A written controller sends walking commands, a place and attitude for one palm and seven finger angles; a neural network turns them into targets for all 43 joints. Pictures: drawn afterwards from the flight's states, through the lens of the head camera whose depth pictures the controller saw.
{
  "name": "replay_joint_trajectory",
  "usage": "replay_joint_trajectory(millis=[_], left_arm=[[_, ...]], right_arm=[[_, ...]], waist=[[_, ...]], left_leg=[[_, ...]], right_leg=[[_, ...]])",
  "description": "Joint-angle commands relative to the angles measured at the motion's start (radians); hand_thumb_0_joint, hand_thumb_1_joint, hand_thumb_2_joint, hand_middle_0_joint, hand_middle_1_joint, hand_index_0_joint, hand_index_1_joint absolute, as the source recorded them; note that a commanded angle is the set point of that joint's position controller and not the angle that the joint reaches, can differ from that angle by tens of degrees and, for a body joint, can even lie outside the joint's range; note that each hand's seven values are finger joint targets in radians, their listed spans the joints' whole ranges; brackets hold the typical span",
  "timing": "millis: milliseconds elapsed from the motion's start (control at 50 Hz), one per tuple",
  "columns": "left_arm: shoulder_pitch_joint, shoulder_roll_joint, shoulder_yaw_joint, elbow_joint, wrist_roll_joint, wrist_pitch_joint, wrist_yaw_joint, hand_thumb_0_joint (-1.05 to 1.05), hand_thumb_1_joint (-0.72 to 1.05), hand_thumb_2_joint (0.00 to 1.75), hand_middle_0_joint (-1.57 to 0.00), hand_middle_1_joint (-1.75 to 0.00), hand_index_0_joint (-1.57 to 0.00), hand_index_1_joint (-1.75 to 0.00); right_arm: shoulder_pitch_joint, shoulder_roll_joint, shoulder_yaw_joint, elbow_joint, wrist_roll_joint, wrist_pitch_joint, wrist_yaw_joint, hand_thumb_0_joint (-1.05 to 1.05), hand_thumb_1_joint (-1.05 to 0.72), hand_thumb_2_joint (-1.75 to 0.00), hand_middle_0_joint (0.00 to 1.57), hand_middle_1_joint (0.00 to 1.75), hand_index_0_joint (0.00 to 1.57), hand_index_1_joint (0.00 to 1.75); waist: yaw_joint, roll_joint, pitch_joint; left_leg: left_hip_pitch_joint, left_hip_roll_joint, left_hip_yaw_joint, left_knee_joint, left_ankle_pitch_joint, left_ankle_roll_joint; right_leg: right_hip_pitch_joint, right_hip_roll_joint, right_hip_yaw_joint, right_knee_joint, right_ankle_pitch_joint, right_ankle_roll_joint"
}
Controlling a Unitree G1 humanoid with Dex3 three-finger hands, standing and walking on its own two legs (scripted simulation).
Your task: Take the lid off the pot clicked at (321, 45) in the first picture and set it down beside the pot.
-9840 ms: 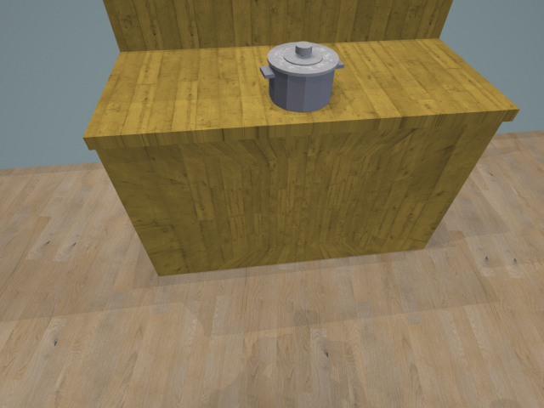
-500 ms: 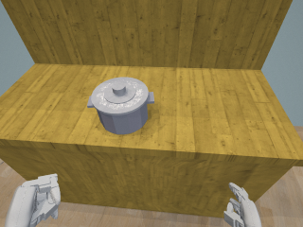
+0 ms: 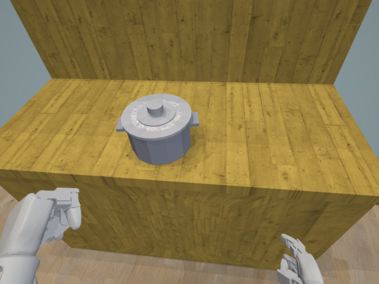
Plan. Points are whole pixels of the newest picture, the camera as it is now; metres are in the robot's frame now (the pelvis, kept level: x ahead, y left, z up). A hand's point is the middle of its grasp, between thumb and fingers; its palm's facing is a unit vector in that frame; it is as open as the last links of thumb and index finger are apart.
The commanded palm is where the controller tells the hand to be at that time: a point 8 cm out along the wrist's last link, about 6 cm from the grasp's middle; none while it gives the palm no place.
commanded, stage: reach forward and open the fingers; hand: left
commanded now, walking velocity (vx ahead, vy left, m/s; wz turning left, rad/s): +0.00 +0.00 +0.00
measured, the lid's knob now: (155, 107) +0.51 +0.17 +0.11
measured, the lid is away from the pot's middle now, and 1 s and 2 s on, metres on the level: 0.00 0.00 0.00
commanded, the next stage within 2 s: move the open hand above the knob in 1.00 s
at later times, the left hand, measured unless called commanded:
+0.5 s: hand (52, 204) +0.20 +0.27 +0.13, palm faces -0.16 -0.04 -0.99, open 5.2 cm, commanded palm +0.19 +0.27 +0.19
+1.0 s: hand (53, 167) +0.25 +0.28 +0.17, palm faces -0.08 -0.01 -1.00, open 10.0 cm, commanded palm +0.22 +0.27 +0.24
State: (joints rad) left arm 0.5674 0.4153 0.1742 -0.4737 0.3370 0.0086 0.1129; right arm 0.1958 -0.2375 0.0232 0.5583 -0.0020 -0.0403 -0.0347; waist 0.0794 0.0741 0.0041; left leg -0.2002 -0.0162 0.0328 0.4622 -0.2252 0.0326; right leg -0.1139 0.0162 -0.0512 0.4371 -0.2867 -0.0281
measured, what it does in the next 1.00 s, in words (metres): stands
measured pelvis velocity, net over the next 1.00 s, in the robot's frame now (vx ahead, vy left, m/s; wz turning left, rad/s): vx -0.04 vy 0.02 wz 0.03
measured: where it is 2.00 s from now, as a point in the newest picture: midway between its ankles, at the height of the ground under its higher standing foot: outside the picture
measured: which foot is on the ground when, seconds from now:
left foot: down 0.00-1.00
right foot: down 0.00-1.00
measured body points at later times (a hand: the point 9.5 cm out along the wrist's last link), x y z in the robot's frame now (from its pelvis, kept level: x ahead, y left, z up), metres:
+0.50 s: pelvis -0.03 +0.01 +0.00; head -0.03 -0.04 +0.45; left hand +0.20 +0.27 +0.18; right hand +0.20 -0.20 -0.09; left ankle +0.02 +0.10 -0.74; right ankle -0.03 -0.10 -0.74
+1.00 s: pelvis -0.04 +0.02 +0.00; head -0.04 -0.02 +0.45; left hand +0.25 +0.28 +0.22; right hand +0.18 -0.18 -0.09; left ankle +0.02 +0.10 -0.74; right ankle -0.03 -0.10 -0.74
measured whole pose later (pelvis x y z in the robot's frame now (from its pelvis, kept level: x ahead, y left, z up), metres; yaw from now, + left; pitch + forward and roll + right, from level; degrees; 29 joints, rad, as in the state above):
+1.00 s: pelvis -0.04 +0.02 +0.00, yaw +2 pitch -3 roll -1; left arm -0.16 0.69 0.01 -0.14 0.76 0.11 -0.35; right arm 0.11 -0.28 0.04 0.56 0.05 0.05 0.01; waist 0.06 0.13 0.03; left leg -0.25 -0.06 0.02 0.43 -0.14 0.07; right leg -0.17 -0.03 -0.07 0.45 -0.24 0.00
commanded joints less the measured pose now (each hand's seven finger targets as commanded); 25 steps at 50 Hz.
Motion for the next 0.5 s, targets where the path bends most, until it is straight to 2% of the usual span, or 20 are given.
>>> replay_joint_trajectory(millis=[0,40,80,100,140,160,180,200,220,240,260,280,300,340,360,380,400,440,460,480], left_arm=[[-0.054,0.295,0.095,-0.153,0.346,0.083,0.013,0.0,0.71,0.99,-1.23,-1.29,-1.23,-1.29],[-0.14,0.371,0.117,-0.145,0.412,0.107,-0.026,0.0,0.65,1.03,-1.21,-1.22,-1.21,-1.22],[-0.169,0.396,0.093,-0.12,0.444,0.109,-0.084,0.0,0.58,1.08,-1.19,-1.15,-1.19,-1.15],[-0.172,0.385,0.065,-0.1,0.439,0.112,-0.118,0.0,0.55,1.1,-1.18,-1.11,-1.18,-1.11],[-0.218,0.406,0.069,-0.07,0.413,0.113,-0.185,0.0,0.48,1.14,-1.16,-1.04,-1.16,-1.04],[-0.266,0.412,0.051,-0.05,0.399,0.102,-0.216,0.0,0.45,1.16,-1.15,-1.0,-1.15,-1.0],[-0.311,0.464,0.085,-0.052,0.395,0.089,-0.242,0.0,0.42,1.17,-1.13,-0.97,-1.13,-0.97],[-0.331,0.447,0.058,-0.062,0.384,0.079,-0.266,0.0,0.39,1.19,-1.12,-0.93,-1.12,-0.93],[-0.382,0.488,0.08,-0.047,0.392,0.069,-0.288,0.0,0.36,1.2,-1.11,-0.9,-1.11,-0.9],[-0.401,0.52,0.11,-0.045,0.4,0.064,-0.306,0.0,0.33,1.21,-1.1,-0.86,-1.1,-0.86],[-0.4,0.499,0.092,-0.009,0.391,0.054,-0.323,0.0,0.3,1.23,-1.09,-0.83,-1.09,-0.83],[-0.43,0.527,0.118,0.012,0.392,0.042,-0.335,0.0,0.27,1.24,-1.07,-0.79,-1.07,-0.79],[-0.447,0.51,0.106,0.015,0.384,0.032,-0.341,0.0,0.24,1.25,-1.06,-0.76,-1.06,-0.76],[-0.507,0.522,0.124,-0.004,0.388,0.014,-0.346,0.0,0.18,1.27,-1.04,-0.68,-1.04,-0.68],[-0.507,0.472,0.076,0.039,0.377,0.013,-0.351,0.0,0.15,1.28,-1.02,-0.65,-1.02,-0.65],[-0.538,0.503,0.099,0.026,0.381,0.008,-0.35,0.0,0.12,1.28,-1.01,-0.61,-1.01,-0.61],[-0.556,0.481,0.072,0.042,0.377,0.01,-0.349,0.0,0.09,1.29,-1.0,-0.58,-1.0,-0.58],[-0.602,0.522,0.106,0.061,0.398,0.021,-0.347,0.0,0.03,1.32,-0.97,-0.51,-0.97,-0.51],[-0.653,0.508,0.076,0.045,0.398,0.016,-0.351,0.0,0.0,1.33,-0.96,-0.47,-0.96,-0.47],[-0.664,0.52,0.083,0.054,0.398,0.018,-0.351,0.0,-0.03,1.34,-0.95,-0.44,-0.95,-0.44]], right_arm=[[-0.212,-0.124,-0.035,-0.196,0.013,0.061,0.021,0.0,-0.9,-0.9,0.2,0.3,0.2,0.3],[-0.259,-0.124,-0.033,-0.205,0.034,0.081,0.021,0.0,-0.9,-0.9,0.2,0.3,0.2,0.3],[-0.246,-0.125,-0.036,-0.197,0.036,0.083,0.021,0.0,-0.9,-0.9,0.2,0.3,0.2,0.3],[-0.246,-0.125,-0.04,-0.191,0.044,0.086,0.021,0.0,-0.9,-0.9,0.2,0.3,0.2,0.3],[-0.277,-0.129,-0.037,-0.193,0.055,0.079,0.023,0.0,-0.9,-0.9,0.2,0.3,0.2,0.3],[-0.25,-0.132,-0.039,-0.185,0.053,0.078,0.019,0.0,-0.9,-0.9,0.2,0.3,0.2,0.3],[-0.251,-0.14,-0.037,-0.174,0.051,0.076,0.018,0.0,-0.9,-0.9,0.2,0.3,0.2,0.3],[-0.253,-0.135,-0.04,-0.182,0.051,0.07,0.014,0.0,-0.9,-0.9,0.2,0.3,0.2,0.3],[-0.248,-0.139,-0.033,-0.169,0.046,0.068,0.012,0.0,-0.9,-0.9,0.2,0.3,0.2,0.3],[-0.275,-0.138,-0.034,-0.176,0.049,0.055,0.014,0.0,-0.9,-0.9,0.2,0.3,0.2,0.3],[-0.236,-0.131,-0.034,-0.173,0.047,0.058,0.013,0.0,-0.9,-0.9,0.2,0.3,0.2,0.3],[-0.233,-0.137,-0.032,-0.164,0.047,0.06,0.015,0.0,-0.9,-0.9,0.2,0.3,0.2,0.3],[-0.232,-0.135,-0.037,-0.168,0.049,0.061,0.014,0.0,-0.9,-0.9,0.2,0.3,0.2,0.3],[-0.259,-0.133,-0.032,-0.176,0.05,0.047,0.022,0.0,-0.9,-0.9,0.2,0.3,0.2,0.3],[-0.232,-0.129,-0.031,-0.172,0.049,0.051,0.023,0.0,-0.9,-0.9,0.2,0.3,0.2,0.3],[-0.228,-0.137,-0.035,-0.166,0.051,0.053,0.026,0.0,-0.9,-0.9,0.2,0.3,0.2,0.3],[-0.236,-0.135,-0.036,-0.171,0.051,0.052,0.026,0.0,-0.9,-0.9,0.2,0.3,0.2,0.3],[-0.256,-0.141,-0.031,-0.173,0.053,0.048,0.033,0.0,-0.9,-0.9,0.2,0.3,0.2,0.3],[-0.246,-0.136,-0.031,-0.171,0.052,0.049,0.032,0.0,-0.9,-0.9,0.2,0.3,0.2,0.3],[-0.247,-0.136,-0.033,-0.171,0.052,0.046,0.032,0.0,-0.9,-0.9,0.2,0.3,0.2,0.3]], waist=[[0.014,-0.004,-0.087],[0.011,0.001,-0.119],[0.01,0.001,-0.191],[-0.001,-0.002,-0.171],[-0.009,-0.031,-0.155],[-0.022,-0.06,-0.14],[-0.017,-0.058,-0.144],[-0.022,-0.04,-0.138],[-0.015,-0.046,-0.142],[-0.013,-0.014,-0.14],[-0.02,-0.044,-0.128],[-0.015,-0.06,-0.129],[-0.019,-0.04,-0.116],[-0.012,0.003,-0.132],[-0.021,-0.014,-0.122],[-0.013,-0.008,-0.142],[-0.018,-0.008,-0.127],[-0.012,0.0,-0.134],[-0.016,0.002,-0.167],[-0.009,0.007,-0.174]], left_leg=[[0.006,0.013,-0.025,-0.033,0.179,0.001],[0.016,0.014,-0.034,-0.033,0.143,0.004],[0.045,0.013,-0.049,-0.028,0.177,0.013],[0.053,0.014,-0.054,-0.031,0.188,0.015],[0.056,0.004,-0.062,-0.029,0.19,0.021],[0.046,0.002,-0.061,-0.034,0.187,0.025],[0.052,0.0,-0.068,-0.039,0.202,0.025],[0.061,0.0,-0.07,-0.043,0.202,0.027],[0.065,-0.004,-0.078,-0.05,0.211,0.028],[0.081,-0.007,-0.075,-0.038,0.22,0.03],[0.07,-0.008,-0.071,-0.044,0.211,0.031],[0.074,-0.009,-0.073,-0.051,0.204,0.029],[0.079,-0.005,-0.069,-0.057,0.192,0.027],[0.104,-0.012,-0.074,-0.053,0.195,0.027],[0.095,-0.012,-0.071,-0.064,0.179,0.025],[0.107,-0.008,-0.075,-0.07,0.183,0.022],[0.098,-0.008,-0.075,-0.077,0.157,0.021],[0.101,-0.011,-0.079,-0.077,0.138,0.02],[0.103,-0.011,-0.076,-0.083,0.14,0.02],[0.105,-0.01,-0.08,-0.088,0.134,0.018]], right_leg=[[-0.119,0.0,0.054,-0.039,0.124,-0.01],[-0.101,-0.003,0.068,-0.047,0.105,-0.007],[-0.076,-0.019,0.051,-0.04,0.135,0.007],[-0.085,-0.019,0.049,-0.049,0.154,0.011],[-0.088,-0.015,0.052,-0.062,0.19,0.016],[-0.085,-0.023,0.037,-0.062,0.194,0.025],[-0.087,-0.026,0.037,-0.071,0.213,0.029],[-0.081,-0.027,0.034,-0.073,0.216,0.03],[-0.095,-0.028,0.028,-0.082,0.217,0.034],[-0.095,-0.021,0.041,-0.084,0.236,0.026],[-0.081,-0.025,0.025,-0.085,0.22,0.031],[-0.088,-0.026,0.023,-0.097,0.21,0.033],[-0.089,-0.024,0.021,-0.102,0.191,0.031],[-0.101,-0.015,0.028,-0.109,0.188,0.022],[-0.092,-0.019,0.01,-0.11,0.163,0.026],[-0.091,-0.019,0.013,-0.114,0.16,0.026],[-0.096,-0.018,0.013,-0.118,0.135,0.027],[-0.099,-0.008,0.024,-0.118,0.114,0.017],[-0.073,-0.016,0.014,-0.11,0.109,0.02],[-0.073,-0.018,0.015,-0.11,0.1,0.02]])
